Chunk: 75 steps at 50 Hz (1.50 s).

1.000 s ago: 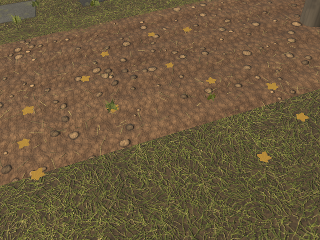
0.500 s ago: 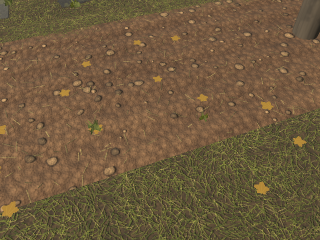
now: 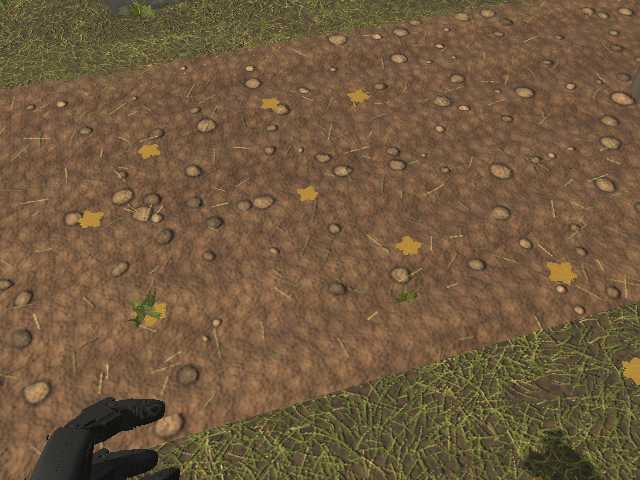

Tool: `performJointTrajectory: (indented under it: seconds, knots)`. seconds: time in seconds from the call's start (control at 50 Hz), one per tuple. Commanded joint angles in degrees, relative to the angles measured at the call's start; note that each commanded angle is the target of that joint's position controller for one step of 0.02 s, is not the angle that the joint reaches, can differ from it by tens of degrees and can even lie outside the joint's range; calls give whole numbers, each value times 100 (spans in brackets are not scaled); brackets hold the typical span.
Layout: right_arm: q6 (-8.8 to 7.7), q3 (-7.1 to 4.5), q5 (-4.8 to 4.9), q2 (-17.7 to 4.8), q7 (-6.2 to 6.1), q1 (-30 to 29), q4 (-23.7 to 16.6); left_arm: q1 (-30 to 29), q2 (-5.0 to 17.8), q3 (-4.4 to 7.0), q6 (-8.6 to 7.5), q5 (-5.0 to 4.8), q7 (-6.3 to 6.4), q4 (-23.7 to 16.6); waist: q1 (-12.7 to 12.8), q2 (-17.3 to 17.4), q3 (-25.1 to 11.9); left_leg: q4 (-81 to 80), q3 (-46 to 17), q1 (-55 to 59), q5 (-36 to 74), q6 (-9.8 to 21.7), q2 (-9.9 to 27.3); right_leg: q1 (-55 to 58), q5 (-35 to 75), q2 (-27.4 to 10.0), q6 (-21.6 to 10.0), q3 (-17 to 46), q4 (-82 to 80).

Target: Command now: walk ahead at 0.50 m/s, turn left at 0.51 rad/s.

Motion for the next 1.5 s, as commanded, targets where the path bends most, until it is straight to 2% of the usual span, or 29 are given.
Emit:
performJointTrajectory:
  seconds: [0.02,0.04,0.06,0.08,0.1,0.12,0.16,0.18,0.22,0.3,0.4,0.46,0.5,0.52,0.54,0.56,0.58,0.62,0.68,0.76,0.94,1.02,1.06,1.08,1.1,1.12,1.16,1.34,1.5]
  knots:
    - [-13,-75,-73,-449,62,-397,-57,3065,926,405,82,57,135,946,1707,286,-566,3311,-112,-2016,2227,157,-163,3616,319,-381,86,-136,-255]
    - [-78,46,-92,271,228,418,245,3645,1007,257,37,305,63,1163,1556,-1051,-1105,5523,-497,-4221,-642,71,-580,5590,2112,-782,188,-9,2080]
    - [-230,101,72,444,304,1522,144,3477,1419,383,119,249,50,1303,771,-2985,-1537,6380,-426,-5075,-100,39,-199,5643,3800,-1184,121,617,2380]
    - [-302,76,179,57,267,1297,114,3359,1173,359,254,225,52,1131,939,-2393,-1634,6194,-252,-5292,652,-10,-40,5072,2513,-1236,-48,962,1828]
    - [-322,107,406,86,138,668,-362,3348,1661,568,302,145,33,1387,816,-1846,-1945,6532,186,-5666,1717,59,-17,4495,-1879,-2225,-955,2796,375]
    - [-216,42,381,-225,-40,-32,-374,2596,1087,381,239,112,54,1155,829,-467,-1288,6499,515,-5449,2485,201,355,3357,-3084,-2123,-902,2954,-547]
    - [28,-49,125,-373,-67,-839,-615,1233,390,125,24,218,130,885,530,-153,-317,5008,115,-4865,3546,523,793,1364,-2796,-2083,-938,2035,-204]
    - [80,-89,17,-360,-23,-1135,-694,1274,114,52,-15,188,164,1012,581,-268,-71,4521,4,-4868,3502,603,814,1111,-2626,-1746,-793,1298,-10]
    - [63,-115,-41,-211,59,-1737,-1023,1508,245,44,-35,225,380,1106,680,-587,398,2510,130,-4526,4234,416,676,744,-2547,-1070,-717,140,-637]
    - [0,-27,-121,14,346,-2381,-1380,2092,499,138,55,232,700,1147,840,-129,462,502,412,-4522,4954,442,371,1520,-818,-1103,-831,-546,-768]
    - [63,20,-63,175,643,-3409,-1800,2680,667,237,265,30,774,1165,1176,309,633,-641,1201,-4303,5060,686,246,2442,-972,-1037,-596,-1444,-807]
    - [81,-67,-69,-46,718,-3508,-1962,2589,971,348,359,22,768,1001,994,110,362,-1030,1699,-3436,4206,915,-155,2767,968,-992,-498,-1852,-124]
    - [90,-257,-84,-455,711,-2563,-1757,2414,1133,407,402,-11,751,895,414,-1,-222,-1414,1904,-1997,3886,1199,-538,2647,2008,-929,-467,-1946,1443]
    - [118,-464,-75,-876,608,-1524,-1457,2276,1067,385,363,-16,723,795,-109,249,-705,-1891,1535,-278,4385,1464,-546,1652,1074,-673,-260,-2003,2952]
    - [145,-529,3,-1426,477,-1266,-1286,2555,285,166,258,348,626,595,394,1908,-968,-1773,-679,1357,5399,1976,837,-530,-5338,211,-11,-1866,5192]
    - [29,-482,-115,-1599,502,-1027,-1513,2544,343,94,-35,117,494,229,387,2036,-2234,-3033,-3746,2562,3674,3068,1884,-1921,-6426,891,12,-363,6344]
    - [-30,-410,-229,-1234,492,-1008,-1427,1701,755,233,-184,-118,465,99,104,1151,-1603,-3482,-3397,2215,3336,2714,1732,-2608,-5800,662,-91,-73,6246]
    - [-155,-286,-126,-909,481,-2050,-1535,1540,651,229,-151,-8,549,57,798,234,-460,-3573,-1959,125,4260,2142,1237,-1920,-4793,186,-138,-144,5066]
    - [-209,-247,-151,-782,465,-2497,-1640,1807,660,318,145,145,572,41,1214,429,-342,-3833,-1130,-1310,5172,1943,781,-774,-4365,-11,69,-221,4228]
    - [-219,-271,-75,-919,312,-1854,-1382,993,439,270,233,217,634,-329,945,542,-168,-3865,-727,-1442,5449,1846,576,-1085,-3319,182,314,-294,3011]
    - [-95,-223,-14,-854,228,-1045,-959,-423,421,195,35,75,391,-896,411,1005,40,-3294,-1249,-679,4708,1467,515,-791,-2581,764,118,-174,692]
    - [-20,-234,-10,-871,199,-1250,-1004,116,634,290,-113,37,363,-859,743,1343,-109,-2671,-1685,-505,5336,1354,527,297,-3307,928,-136,-316,184]
    - [-66,-83,-125,-496,251,-1567,-1186,1710,1046,433,-154,184,423,-601,1489,893,-1255,-705,-1011,-1379,5434,988,58,2870,-2954,-65,-781,391,235]
    - [-103,18,-1,-210,244,-729,-1186,2469,1419,553,-75,259,413,-375,1291,-804,-2083,1074,-241,-3370,2876,531,-792,4911,-3768,-1290,-1767,2746,47]
    - [-136,-5,39,-581,234,-547,-1062,2496,967,458,-38,82,363,-320,1276,-937,-1797,1907,-265,-4189,1658,466,-509,4838,-4746,-1646,-1833,3770,-367]
    - [-132,-88,44,-896,249,-1038,-1045,2219,616,361,-9,29,364,-364,1355,-295,-907,2220,-259,-4471,2109,421,-283,4079,-4902,-1406,-1608,3079,-492]
    - [-163,-86,-102,-819,253,-1808,-1236,1768,444,271,65,86,359,-371,1202,305,12,1865,95,-4342,2811,373,41,2733,-4040,-927,-1381,1925,-800]
    - [-277,134,-162,-264,400,-2871,-1540,2081,815,291,99,2,402,-38,1228,-1,86,-920,893,-3619,4540,220,423,1964,-2098,-326,-1261,129,-1385]
    - [-352,50,-71,-644,577,-3545,-1795,2627,1094,301,294,-76,447,265,1191,-117,150,-2317,1067,-2711,4566,539,80,2650,-1770,-720,-956,96,-857]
